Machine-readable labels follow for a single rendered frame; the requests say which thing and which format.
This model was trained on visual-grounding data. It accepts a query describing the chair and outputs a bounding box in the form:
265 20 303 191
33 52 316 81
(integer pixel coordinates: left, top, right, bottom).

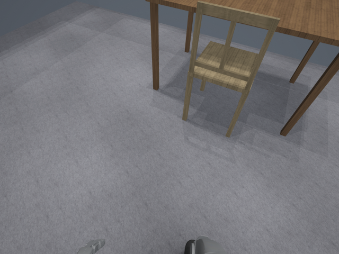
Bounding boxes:
182 1 280 137

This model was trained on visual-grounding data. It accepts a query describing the table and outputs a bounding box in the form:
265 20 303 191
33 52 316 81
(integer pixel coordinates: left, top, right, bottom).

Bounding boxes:
145 0 339 136

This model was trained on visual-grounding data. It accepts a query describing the robot right shin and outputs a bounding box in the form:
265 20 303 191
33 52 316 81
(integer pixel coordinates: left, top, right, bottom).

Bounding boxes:
195 235 209 241

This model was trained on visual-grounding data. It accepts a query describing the robot left hand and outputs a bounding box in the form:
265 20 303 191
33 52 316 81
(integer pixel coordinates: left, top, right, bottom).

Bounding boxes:
77 239 105 254

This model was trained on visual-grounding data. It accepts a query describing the robot right thigh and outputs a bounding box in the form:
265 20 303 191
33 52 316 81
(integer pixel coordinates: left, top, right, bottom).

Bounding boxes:
190 239 227 254

